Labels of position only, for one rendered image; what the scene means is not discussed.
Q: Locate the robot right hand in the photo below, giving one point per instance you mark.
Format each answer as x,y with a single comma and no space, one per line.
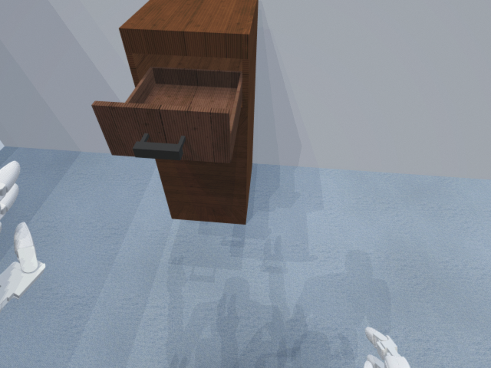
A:
386,349

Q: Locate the cabinet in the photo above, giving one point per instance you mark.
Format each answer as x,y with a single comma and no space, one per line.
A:
210,35

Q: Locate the drawer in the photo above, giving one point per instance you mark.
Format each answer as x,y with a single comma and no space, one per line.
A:
202,105

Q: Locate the robot left hand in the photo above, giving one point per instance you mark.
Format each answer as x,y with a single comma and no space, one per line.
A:
18,277

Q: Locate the handle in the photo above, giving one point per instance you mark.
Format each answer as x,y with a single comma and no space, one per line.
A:
144,149

